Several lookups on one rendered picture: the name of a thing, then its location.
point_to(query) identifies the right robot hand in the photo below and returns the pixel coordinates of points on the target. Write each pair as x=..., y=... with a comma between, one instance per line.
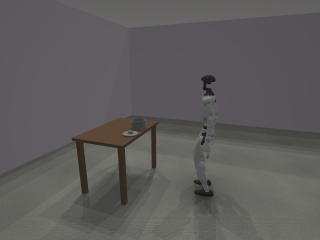
x=213, y=137

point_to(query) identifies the pot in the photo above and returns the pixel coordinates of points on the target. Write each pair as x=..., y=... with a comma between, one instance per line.
x=138, y=123

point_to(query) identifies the left robot hand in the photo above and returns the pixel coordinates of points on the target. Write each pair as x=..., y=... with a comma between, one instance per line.
x=206, y=147

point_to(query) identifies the robot left forearm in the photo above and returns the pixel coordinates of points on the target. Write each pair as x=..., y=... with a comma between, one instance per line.
x=210, y=126

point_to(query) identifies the left robot upper arm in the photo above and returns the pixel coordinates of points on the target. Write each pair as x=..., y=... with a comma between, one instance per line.
x=207, y=101

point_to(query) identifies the right robot upper arm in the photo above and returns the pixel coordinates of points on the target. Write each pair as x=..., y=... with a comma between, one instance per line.
x=216, y=110

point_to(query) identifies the table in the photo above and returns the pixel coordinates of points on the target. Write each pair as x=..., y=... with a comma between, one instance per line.
x=111, y=135

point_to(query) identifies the robot right foot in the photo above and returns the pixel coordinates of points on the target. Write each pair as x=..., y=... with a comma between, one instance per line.
x=197, y=181

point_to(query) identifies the lid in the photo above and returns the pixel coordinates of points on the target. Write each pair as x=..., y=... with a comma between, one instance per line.
x=134, y=133

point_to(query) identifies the robot left thigh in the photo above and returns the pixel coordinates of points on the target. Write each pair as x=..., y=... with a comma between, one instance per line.
x=197, y=151

